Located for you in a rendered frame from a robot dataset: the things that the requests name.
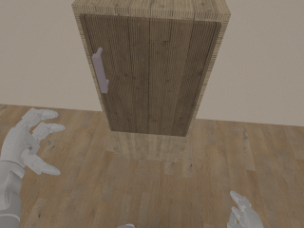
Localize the cupboard door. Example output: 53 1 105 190
79 13 222 137

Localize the robot right hand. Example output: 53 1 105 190
227 190 264 228

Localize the handle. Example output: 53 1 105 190
91 47 109 93

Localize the robot left hand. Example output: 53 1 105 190
0 107 66 176

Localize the robot left forearm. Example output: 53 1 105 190
0 161 26 228

